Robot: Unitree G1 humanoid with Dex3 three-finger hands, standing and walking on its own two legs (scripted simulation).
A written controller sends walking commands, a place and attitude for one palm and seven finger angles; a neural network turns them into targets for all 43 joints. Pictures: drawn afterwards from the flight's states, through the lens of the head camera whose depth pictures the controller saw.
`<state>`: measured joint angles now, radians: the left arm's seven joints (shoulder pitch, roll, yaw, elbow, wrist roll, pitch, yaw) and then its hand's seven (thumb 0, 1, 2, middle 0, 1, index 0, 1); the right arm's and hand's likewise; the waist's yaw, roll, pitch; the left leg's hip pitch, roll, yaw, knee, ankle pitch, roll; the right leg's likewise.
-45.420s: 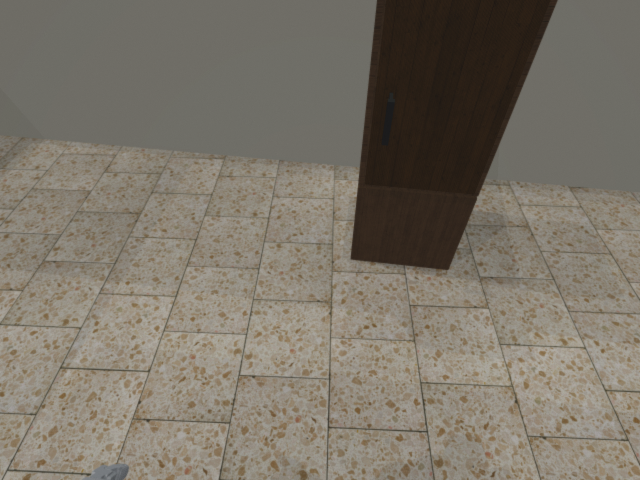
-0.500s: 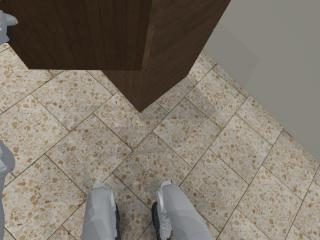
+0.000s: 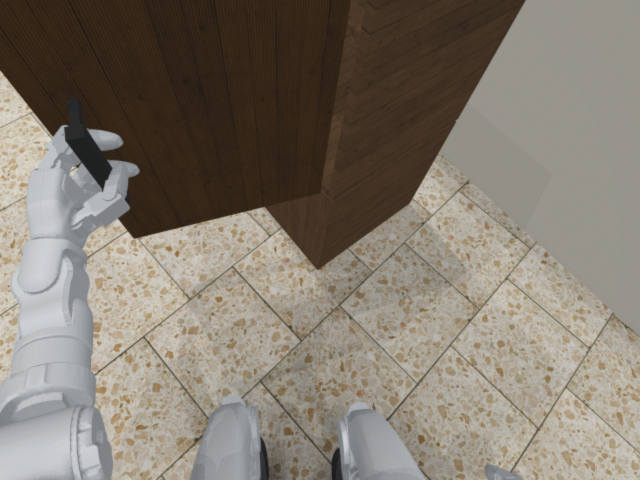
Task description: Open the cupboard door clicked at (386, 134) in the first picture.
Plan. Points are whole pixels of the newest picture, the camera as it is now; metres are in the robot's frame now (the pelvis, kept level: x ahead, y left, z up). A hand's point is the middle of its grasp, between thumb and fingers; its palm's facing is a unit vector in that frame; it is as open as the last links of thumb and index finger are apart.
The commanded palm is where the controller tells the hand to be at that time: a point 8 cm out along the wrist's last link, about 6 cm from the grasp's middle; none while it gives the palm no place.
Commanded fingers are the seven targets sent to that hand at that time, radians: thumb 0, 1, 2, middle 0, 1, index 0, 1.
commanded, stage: pull the door open along its arc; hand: left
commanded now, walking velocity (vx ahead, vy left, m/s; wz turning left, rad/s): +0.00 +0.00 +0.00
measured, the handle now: (99, 157) +0.50 +0.26 +0.04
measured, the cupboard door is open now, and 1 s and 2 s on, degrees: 70 100 100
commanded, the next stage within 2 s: open thumb and fingers to let go in 0.56 s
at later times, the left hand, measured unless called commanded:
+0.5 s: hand (191, 275) +0.34 +0.13 +0.04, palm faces +0.39 -0.92 +0.03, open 6.0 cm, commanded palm +0.28 +0.17 +0.03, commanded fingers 0.00 0.90 0.90 -0.40 -1.35 -0.40 -1.35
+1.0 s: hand (216, 281) +0.34 +0.11 +0.03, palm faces +0.41 -0.91 +0.01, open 8.8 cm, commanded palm +0.29 +0.15 +0.03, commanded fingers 0.00 -0.36 0.36 -0.31 -1.22 -0.31 -1.22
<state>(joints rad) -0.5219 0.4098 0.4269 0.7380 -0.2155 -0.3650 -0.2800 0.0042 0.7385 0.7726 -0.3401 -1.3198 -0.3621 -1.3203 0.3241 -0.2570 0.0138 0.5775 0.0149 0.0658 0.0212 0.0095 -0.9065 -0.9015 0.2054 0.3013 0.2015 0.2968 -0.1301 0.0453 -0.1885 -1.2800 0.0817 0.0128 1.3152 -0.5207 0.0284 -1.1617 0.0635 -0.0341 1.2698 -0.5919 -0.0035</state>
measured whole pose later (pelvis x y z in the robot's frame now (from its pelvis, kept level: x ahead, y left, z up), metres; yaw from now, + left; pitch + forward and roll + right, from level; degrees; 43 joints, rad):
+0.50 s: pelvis +0.00 -0.03 +0.01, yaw +4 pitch +21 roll +0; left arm -0.16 0.04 0.10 0.50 -0.06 -0.55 0.29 0.00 0.70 0.77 -0.36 -1.34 -0.34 -1.32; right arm 0.21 -0.20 -0.01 0.60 -0.06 0.08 0.03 0.01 -0.91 -0.90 0.20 0.30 0.20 0.30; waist -0.04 0.01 -0.20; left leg -1.12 0.05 0.00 1.25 -0.50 -0.02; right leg -1.02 0.03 -0.05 1.27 -0.62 -0.05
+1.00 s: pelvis +0.00 -0.04 +0.01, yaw +5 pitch +21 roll +0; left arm -0.17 0.00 0.01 0.54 -0.01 -0.58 0.39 0.01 0.27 0.63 -0.35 -1.28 -0.34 -1.28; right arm 0.18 -0.19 -0.02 0.63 -0.07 0.04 0.02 0.01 -0.91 -0.90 0.20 0.30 0.20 0.30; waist -0.02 0.02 -0.20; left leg -1.13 0.03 -0.02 1.25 -0.49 -0.03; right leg -1.03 0.02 -0.07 1.29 -0.63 -0.06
